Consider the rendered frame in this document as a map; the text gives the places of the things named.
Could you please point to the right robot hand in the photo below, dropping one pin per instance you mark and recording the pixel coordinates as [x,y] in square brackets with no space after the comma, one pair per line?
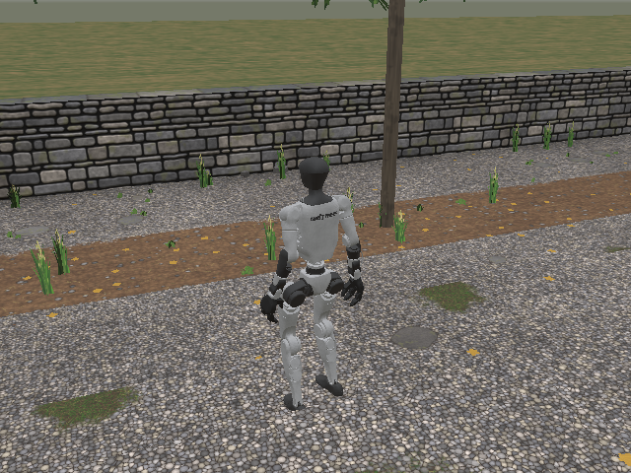
[353,286]

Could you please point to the left robot upper arm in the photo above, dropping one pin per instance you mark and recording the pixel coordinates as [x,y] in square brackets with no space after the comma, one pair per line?
[289,216]

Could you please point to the right robot forearm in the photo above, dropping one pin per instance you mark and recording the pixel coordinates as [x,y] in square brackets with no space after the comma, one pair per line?
[353,261]

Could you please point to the left robot hand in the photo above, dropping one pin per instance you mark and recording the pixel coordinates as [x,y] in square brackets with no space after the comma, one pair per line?
[268,306]

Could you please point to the right robot shin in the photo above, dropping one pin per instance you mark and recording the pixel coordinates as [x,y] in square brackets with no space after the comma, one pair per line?
[327,351]

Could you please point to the right robot upper arm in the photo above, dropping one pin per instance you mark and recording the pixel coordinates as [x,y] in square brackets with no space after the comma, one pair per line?
[346,218]

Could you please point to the robot right foot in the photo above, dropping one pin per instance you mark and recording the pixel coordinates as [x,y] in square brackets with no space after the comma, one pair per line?
[336,389]

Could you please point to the left robot forearm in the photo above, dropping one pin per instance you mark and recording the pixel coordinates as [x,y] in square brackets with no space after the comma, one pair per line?
[280,277]

